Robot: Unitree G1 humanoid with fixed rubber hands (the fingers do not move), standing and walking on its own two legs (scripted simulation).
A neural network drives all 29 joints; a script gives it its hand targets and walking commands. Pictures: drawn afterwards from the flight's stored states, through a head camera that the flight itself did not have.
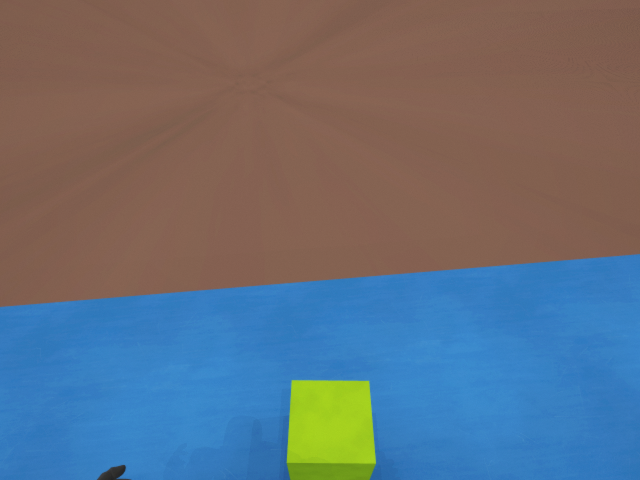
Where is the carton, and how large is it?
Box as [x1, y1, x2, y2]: [287, 380, 375, 479]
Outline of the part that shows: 292,380 287,449 287,466 290,479 369,479 375,464 368,381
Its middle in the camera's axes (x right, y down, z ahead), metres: +0.02 +0.53 +1.06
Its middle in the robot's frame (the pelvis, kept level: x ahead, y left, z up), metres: +0.40 +0.00 -0.66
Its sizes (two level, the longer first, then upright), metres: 0.210 0.200 0.250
